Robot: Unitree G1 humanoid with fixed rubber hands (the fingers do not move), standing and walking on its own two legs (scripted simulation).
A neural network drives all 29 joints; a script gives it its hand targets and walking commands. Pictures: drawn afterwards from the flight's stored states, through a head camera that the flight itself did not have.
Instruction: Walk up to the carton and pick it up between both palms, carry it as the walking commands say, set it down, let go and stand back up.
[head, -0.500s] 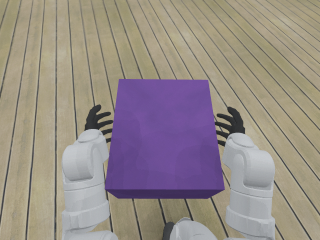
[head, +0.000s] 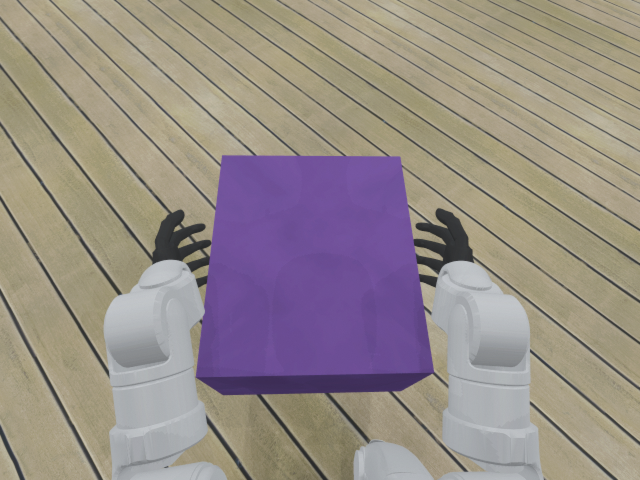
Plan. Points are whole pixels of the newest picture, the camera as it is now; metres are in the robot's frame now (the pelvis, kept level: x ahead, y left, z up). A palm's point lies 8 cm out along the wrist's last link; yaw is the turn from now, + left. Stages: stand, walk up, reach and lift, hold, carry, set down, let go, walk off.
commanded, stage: carry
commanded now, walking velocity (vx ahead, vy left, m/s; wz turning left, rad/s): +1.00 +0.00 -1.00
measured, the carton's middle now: (312, 274) +0.36 +0.03 -0.01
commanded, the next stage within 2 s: none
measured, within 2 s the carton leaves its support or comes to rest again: neither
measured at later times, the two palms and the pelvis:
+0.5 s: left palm (343, 50) +0.78 -0.01 +0.05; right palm (523, 90) +0.67 -0.31 +0.06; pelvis +0.42 -0.06 +0.00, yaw -29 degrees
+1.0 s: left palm out of the picture +1.16 -0.39 +0.04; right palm (636, 7) +0.94 -0.60 +0.06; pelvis +0.82 -0.27 +0.00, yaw -52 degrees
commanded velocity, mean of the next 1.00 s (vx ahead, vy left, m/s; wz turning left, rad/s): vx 0.74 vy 0.00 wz -0.74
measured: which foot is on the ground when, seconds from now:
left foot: down 0.00-0.12, up 0.14-0.34, down 0.36-0.66, up 0.68-0.88, down 0.90-1.00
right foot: up 0.00-0.10, down 0.12-0.42, up 0.44-0.64, down 0.66-0.96, up 0.98-1.00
